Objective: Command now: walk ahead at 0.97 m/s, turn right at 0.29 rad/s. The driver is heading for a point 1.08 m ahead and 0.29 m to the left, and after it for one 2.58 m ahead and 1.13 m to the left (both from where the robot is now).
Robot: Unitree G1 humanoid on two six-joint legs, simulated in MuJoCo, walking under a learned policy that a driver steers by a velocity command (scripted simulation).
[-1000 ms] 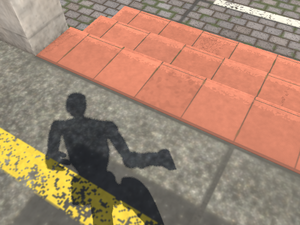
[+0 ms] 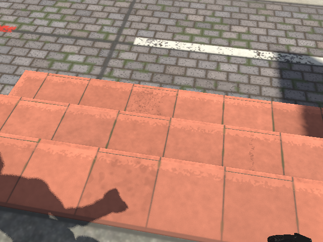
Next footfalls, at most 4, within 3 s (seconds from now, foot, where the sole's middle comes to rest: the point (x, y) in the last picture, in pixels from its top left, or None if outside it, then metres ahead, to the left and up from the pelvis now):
0.18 left None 0.42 0.13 -0.77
0.60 right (174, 166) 0.83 0.00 -0.77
1.06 left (102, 133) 1.08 0.40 -0.87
1.50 right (121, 94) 1.49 0.35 -0.98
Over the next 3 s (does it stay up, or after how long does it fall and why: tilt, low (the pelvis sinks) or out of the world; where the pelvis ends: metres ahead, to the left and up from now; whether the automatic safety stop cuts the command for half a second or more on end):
stays up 1.43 0.39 -0.20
